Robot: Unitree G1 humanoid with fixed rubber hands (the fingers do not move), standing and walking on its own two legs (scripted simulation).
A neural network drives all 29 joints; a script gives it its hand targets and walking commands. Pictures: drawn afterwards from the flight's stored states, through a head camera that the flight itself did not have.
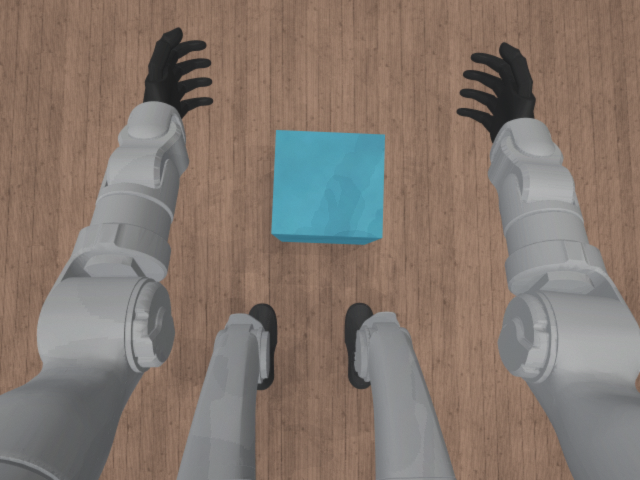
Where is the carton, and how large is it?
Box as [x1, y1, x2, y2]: [271, 130, 384, 244]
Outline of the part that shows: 276,130 271,233 282,241 364,244 380,238 382,234 384,134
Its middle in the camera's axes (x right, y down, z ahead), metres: +0.02 -0.10 +0.86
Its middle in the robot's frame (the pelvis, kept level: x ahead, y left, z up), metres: +0.49 -0.03 -0.51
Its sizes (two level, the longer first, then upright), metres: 0.210 0.200 0.250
